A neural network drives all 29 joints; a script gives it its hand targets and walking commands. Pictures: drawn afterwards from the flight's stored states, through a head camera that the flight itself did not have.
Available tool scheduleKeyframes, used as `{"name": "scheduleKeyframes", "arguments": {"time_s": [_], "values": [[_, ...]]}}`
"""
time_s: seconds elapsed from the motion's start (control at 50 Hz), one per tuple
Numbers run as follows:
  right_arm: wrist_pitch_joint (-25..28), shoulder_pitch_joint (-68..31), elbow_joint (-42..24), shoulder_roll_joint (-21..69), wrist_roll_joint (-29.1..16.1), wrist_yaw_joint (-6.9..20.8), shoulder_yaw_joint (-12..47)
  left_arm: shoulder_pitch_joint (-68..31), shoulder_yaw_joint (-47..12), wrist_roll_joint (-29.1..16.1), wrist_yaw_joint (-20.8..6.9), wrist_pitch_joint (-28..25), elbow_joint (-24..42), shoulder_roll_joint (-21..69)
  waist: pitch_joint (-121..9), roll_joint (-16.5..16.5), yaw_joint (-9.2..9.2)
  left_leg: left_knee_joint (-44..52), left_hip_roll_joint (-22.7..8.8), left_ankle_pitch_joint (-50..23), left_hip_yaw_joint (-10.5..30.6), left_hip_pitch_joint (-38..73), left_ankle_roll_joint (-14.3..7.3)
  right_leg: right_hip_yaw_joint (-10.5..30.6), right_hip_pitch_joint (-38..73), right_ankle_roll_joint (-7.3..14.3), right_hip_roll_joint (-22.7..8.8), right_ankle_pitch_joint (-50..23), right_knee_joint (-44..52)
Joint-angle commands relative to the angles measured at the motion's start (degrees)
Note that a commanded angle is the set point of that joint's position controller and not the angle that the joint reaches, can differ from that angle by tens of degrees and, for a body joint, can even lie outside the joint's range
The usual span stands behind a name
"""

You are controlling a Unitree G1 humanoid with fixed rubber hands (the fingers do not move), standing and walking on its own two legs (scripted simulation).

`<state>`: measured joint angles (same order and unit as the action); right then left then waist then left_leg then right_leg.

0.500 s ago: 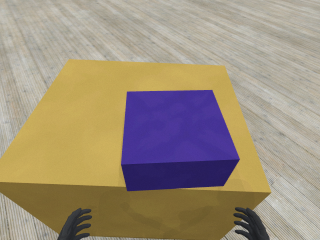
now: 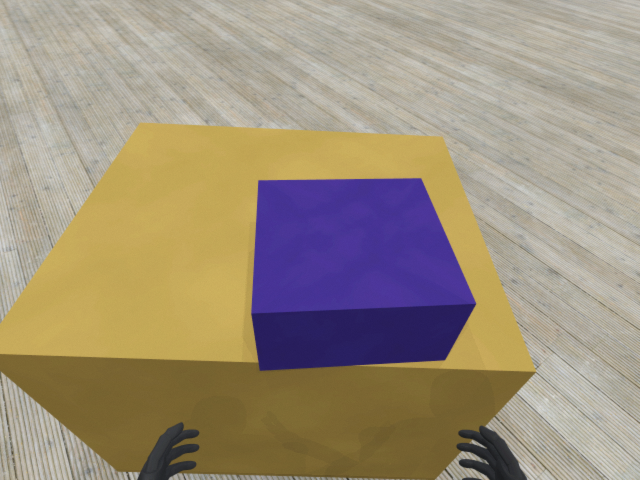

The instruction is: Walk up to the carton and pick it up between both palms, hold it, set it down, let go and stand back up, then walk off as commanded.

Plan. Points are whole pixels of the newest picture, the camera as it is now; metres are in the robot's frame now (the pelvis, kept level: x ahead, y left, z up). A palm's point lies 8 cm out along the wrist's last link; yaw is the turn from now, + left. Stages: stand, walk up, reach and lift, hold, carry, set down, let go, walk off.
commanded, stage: set down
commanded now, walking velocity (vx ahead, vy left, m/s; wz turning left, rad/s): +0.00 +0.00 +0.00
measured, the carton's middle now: (347, 266) +0.48 -0.03 -0.03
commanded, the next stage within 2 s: let go in 1.00 s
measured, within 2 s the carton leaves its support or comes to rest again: neither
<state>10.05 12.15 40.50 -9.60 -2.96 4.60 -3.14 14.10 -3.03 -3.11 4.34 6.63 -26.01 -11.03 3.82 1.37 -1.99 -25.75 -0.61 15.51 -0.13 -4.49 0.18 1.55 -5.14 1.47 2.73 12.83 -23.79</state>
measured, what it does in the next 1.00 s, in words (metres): stands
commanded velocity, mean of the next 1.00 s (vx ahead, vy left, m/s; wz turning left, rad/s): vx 0.00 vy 0.00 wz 0.00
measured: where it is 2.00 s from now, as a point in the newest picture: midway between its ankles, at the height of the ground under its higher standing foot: outside the picture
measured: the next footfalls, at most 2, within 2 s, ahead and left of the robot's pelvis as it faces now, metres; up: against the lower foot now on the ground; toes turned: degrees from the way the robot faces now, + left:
none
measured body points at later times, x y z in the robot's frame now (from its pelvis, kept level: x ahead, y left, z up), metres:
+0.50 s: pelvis -0.01 -0.02 +0.00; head -0.01 -0.01 +0.45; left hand +0.15 +0.22 -0.10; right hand +0.15 -0.23 -0.10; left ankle -0.01 +0.12 -0.74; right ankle +0.01 -0.11 -0.74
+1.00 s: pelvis +0.01 -0.02 +0.00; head +0.01 -0.01 +0.45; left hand +0.16 +0.21 -0.10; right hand +0.16 -0.24 -0.10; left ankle -0.01 +0.12 -0.74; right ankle +0.01 -0.11 -0.74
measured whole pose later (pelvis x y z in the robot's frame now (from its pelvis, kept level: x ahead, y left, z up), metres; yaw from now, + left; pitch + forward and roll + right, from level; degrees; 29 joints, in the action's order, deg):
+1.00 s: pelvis +0.01 -0.02 +0.00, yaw +1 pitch -5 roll +0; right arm 13.4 10.7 46.6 -8.1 0.9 1.6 -2.5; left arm 11.3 0.7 -0.7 1.7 6.3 -33.1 -11.3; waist 5.1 1.9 -0.6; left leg -25.5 -1.1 15.6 1.2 -5.0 1.9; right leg 0.1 -6.8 3.0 3.2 15.0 -26.8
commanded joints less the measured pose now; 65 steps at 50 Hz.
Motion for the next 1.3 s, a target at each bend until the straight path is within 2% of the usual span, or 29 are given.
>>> {"name": "scheduleKeyframes", "arguments": {"time_s": [0.0, 0.02, 0.04, 0.14, 0.18, 0.2, 0.22, 0.24, 0.26, 0.3, 0.34, 0.38, 0.42, 0.48, 0.54, 0.62, 0.66, 0.72, 0.88, 0.9, 0.96, 1.02, 1.1, 1.12, 1.16, 1.22, 1.24, 1.26, 1.28], "values": [[1.82, -8.02, -4.47, -8.92, 2.15, -0.64, -3.23, -9.38, 3.21, 1.38, 0.12, -1.46, 5.14, -7.03, -1.72, -3.58, 0.67, 6.51, 0.07, -6.91, -2.04, -4.64, 2.87, -1.68, -1.11, 0.7, -1.25, -5.81, 4.59], [2.39, -7.04, -10.52, -8.79, 0.49, -0.45, -3.17, -8.38, 2.58, 0.35, 0.81, -2.64, 11.67, -7.7, -4.32, -3.59, -0.02, 6.6, -0.15, -8.73, -1.85, -5.35, 2.93, -2.2, 0.37, 0.76, -1.45, -7.77, 4.14], [1.43, -9.56, -4.65, -8.86, 2.18, -0.62, -3.63, -9.8, 2.78, 1.24, 0.53, -1.2, 6.71, -7.26, -1.87, -4.59, 0.41, 6.79, -0.36, -5.58, -1.96, -5.83, 2.65, -1.68, -1.15, 0.85, -1.4, -4.85, 4.12], [1.18, -10.03, -7.07, -6.67, 3.37, -1.42, -3.39, -11.52, 2.62, -0.05, -0.01, -0.46, 5.62, -7.64, -3.37, -1.99, 0.49, 6.35, -0.26, -2.73, -2.54, -5.86, 2.2, -1.69, -1.82, 0.15, -2.19, -1.97, 4.12], [1.52, -10.09, -9.41, -5.86, 3.41, -2.11, -3.68, -12.93, 2.67, -0.79, 0.23, -0.93, 8.92, -7.93, -5.64, -1.08, 0.88, 6.4, -0.17, -1.94, -2.47, -6.47, 1.78, -1.43, -0.52, -0.46, -2.6, -2.08, 3.51], [0.69, -9.21, -4.23, -5.84, 4.68, -2.18, -3.34, -12.08, 2.75, -0.14, -0.4, -0.18, 2.51, -7.95, -3.08, -1.99, 1.42, 6.11, -0.04, -1.69, -2.79, -6.9, 1.79, -1.27, -1.22, -0.48, -3.16, -1.56, 3.59], [1.57, -8.66, -10.16, -5.41, 3.41, -2.59, -3.14, -11.7, 2.68, -1.44, -0.4, -1.19, 8.51, -8.82, -5.9, -0.98, 1.44, 5.42, 0.25, -3.53, -2.74, -5.42, 1.72, -1.14, -0.72, -1.01, -3.18, -4.4, 3.54], [0.8, -9.16, -5.46, -5.93, 4.78, -2.48, -3.34, -11.31, 2.77, -0.27, -0.83, -0.04, 2.66, -8.31, -4.0, -0.62, 2.03, 5.86, 0.12, -2.13, -2.77, -6.74, 1.49, -1.32, -0.75, -0.84, -2.81, -2.82, 3.47], [1.07, -9.19, -5.83, -6.0, 4.25, -2.44, -3.43, -12.12, 3.35, -0.1, -0.68, -0.23, 5.07, -8.91, -4.85, -1.81, 1.58, 5.96, -0.01, -2.93, -2.56, -5.68, 1.89, -1.35, -1.0, -0.74, -3.0, -3.53, 3.56], [0.74, -9.93, -2.76, -6.25, 4.93, -2.46, -3.08, -12.68, 3.7, 1.05, -0.99, 0.6, 1.72, -7.76, -4.72, -2.06, 1.6, 5.84, 0.3, -3.73, -2.71, -5.43, 2.05, -1.95, -1.49, -1.03, -2.64, -3.42, 3.24], [2.37, -9.5, -10.95, -4.6, 4.06, -3.59, -2.63, -13.83, 4.58, -1.15, -1.25, -1.34, 8.11, -10.08, -7.95, 0.7, 1.11, 4.67, 0.82, -4.18, -3.44, -5.9, 1.45, -1.14, 0.12, -1.93, -3.24, -4.66, 2.99], [1.72, -9.44, -6.26, -5.18, 4.97, -3.05, -2.64, -12.63, 3.78, 0.34, -1.19, -0.29, 2.23, -8.26, -5.6, -0.06, 1.31, 5.27, 0.62, -3.18, -2.87, -4.78, 1.43, -1.61, -2.32, -1.42, -2.97, -2.33, 3.61], [2.46, -9.14, -7.56, -4.86, 4.23, -3.33, -2.71, -12.95, 3.83, 0.25, -0.92, -1.16, 6.83, -8.71, -6.51, -1.81, 1.51, 5.35, 0.41, -4.28, -2.67, -5.65, 1.68, -1.75, -0.49, -1.16, -2.63, -5.05, 2.64], [2.43, -8.36, -4.56, -5.81, 4.45, -2.94, -2.1, -11.22, 4.83, 1.35, -1.26, -0.31, 2.0, -8.63, -5.89, -2.18, 1.21, 5.31, 1.05, -5.43, -3.37, -4.72, 1.77, -1.74, -0.78, -1.67, -2.68, -5.11, 3.18], [3.02, -7.53, -6.98, -5.47, 4.32, -3.27, -2.09, -11.05, 5.68, 0.97, -1.33, -0.94, 5.08, -9.46, -6.35, -1.51, 0.97, 5.06, 0.97, -6.26, -3.35, -4.96, 1.77, -1.65, 0.03, -1.62, -2.91, -6.6, 2.81], [3.05, -7.1, -4.61, -5.3, 3.94, -3.38, -1.32, -10.42, 5.5, 1.39, -2.14, -0.73, 1.64, -8.31, -4.89, -0.46, 1.44, 4.96, 1.68, -8.06, -3.91, -3.37, 1.93, -1.58, -1.57, -2.8, -3.01, -10.24, 2.93], [3.67, -7.03, -5.25, -5.97, 3.97, -3.11, -1.55, -10.3, 5.78, 2.24, -1.87, -1.01, 3.45, -8.44, -5.85, -2.46, 0.87, 4.92, 1.38, -8.56, -3.56, -3.13, 1.9, -1.5, -1.1, -2.23, -2.81, -9.99, 2.98], [4.58, -6.49, -5.2, -5.85, 3.65, -3.15, -1.16, -9.75, 5.8, 1.48, -1.96, -1.59, 3.83, -8.61, -7.46, -0.67, 0.97, 4.27, 1.34, -10.53, -3.15, -2.04, 1.72, -1.25, -0.2, -2.58, -2.77, -13.94, 2.72], [5.66, -6.46, -0.67, -6.96, 3.68, -2.94, -1.63, -8.88, 5.82, 3.57, -1.81, -2.15, 2.0, -7.49, -6.01, -2.9, 1.12, 4.84, 1.62, -11.56, -2.98, -2.13, 2.12, -1.28, 0.55, -2.54, -2.29, -17.63, 1.84], [5.97, -5.3, -3.13, -6.33, 3.51, -3.52, -1.45, -8.1, 6.18, 2.31, -2.24, -2.83, 3.97, -8.37, -6.61, -0.87, 1.78, 4.25, 1.55, -12.11, -2.46, -1.27, 1.79, -0.63, 0.97, -2.86, -2.92, -20.78, 2.47], [6.58, -6.13, -1.93, -6.31, 3.8, -3.38, -1.33, -8.48, 5.7, 2.32, -2.26, -3.21, 2.22, -7.51, -7.37, 0.49, 1.48, 3.71, 1.4, -12.59, -2.7, -1.01, 1.41, -0.85, 0.73, -3.28, -2.56, -20.95, 1.8], [6.68, -6.04, 1.15, -7.19, 3.8, -3.11, -2.25, -7.94, 5.06, 3.26, -2.07, -2.84, 2.13, -6.99, -6.01, -2.45, 1.96, 4.27, 1.01, -12.81, -2.41, -0.46, 1.97, -1.34, -0.04, -2.75, -2.07, -18.43, 2.4], [7.6, -5.95, -0.89, -6.84, 3.59, -3.03, -1.75, -8.01, 5.33, 2.84, -1.91, -3.61, 3.55, -7.57, -6.76, -1.74, 1.57, 3.58, 1.04, -14.87, -2.3, -0.26, 1.53, -0.96, 0.11, -2.86, -1.89, -20.07, 2.21], [7.47, -5.91, -1.85, -6.46, 3.64, -3.33, -1.55, -7.82, 5.4, 2.33, -2.24, -3.59, 4.25, -7.94, -7.68, -0.04, 1.76, 2.97, 1.09, -14.44, -2.09, -0.25, 1.3, -0.87, 0.62, -3.17, -2.55, -21.89, 1.96], [6.84, -7.67, 0.87, -7.36, 3.94, -2.87, -1.89, -8.6, 5.19, 3.7, -1.77, -2.75, 1.52, -6.65, -4.88, -2.59, 1.87, 3.76, 0.95, -12.89, -2.05, -0.99, 1.65, -1.05, -1.02, -2.7, -2.19, -19.59, 1.84], [6.92, -7.89, 0.22, -6.54, 4.13, -2.89, -1.97, -8.54, 5.34, 3.44, -1.87, -2.65, 2.72, -6.94, -5.9, -0.94, 1.32, 3.36, 0.48, -12.86, -2.19, -0.84, 1.1, -1.13, -0.53, -2.88, -2.15, -17.56, 2.16], [6.66, -7.32, 1.26, -7.22, 4.05, -2.67, -2.08, -7.45, 5.28, 4.18, -1.81, -2.3, 1.24, -6.13, -4.5, -2.48, 1.27, 3.89, 0.6, -13.14, -2.26, -0.42, 1.33, -1.13, -0.93, -2.52, -1.94, -18.0, 2.5], [7.13, -7.21, -1.97, -6.76, 3.83, -3.02, -2.24, -7.65, 5.62, 2.92, -1.83, -3.01, 3.84, -7.17, -6.45, -0.85, 1.42, 3.45, 0.7, -13.06, -2.33, -1.05, 1.16, -1.09, -0.24, -3.09, -2.39, -18.56, 2.23], [6.67, -7.99, -0.14, -7.16, 4.12, -2.71, -2.13, -8.64, 5.44, 3.39, -1.79, -2.71, 2.13, -6.86, -6.18, -0.54, 1.4, 3.33, 0.47, -12.06, -2.07, -1.6, 0.92, -0.62, -0.71, -2.9, -2.58, -18.38, 1.97]]}}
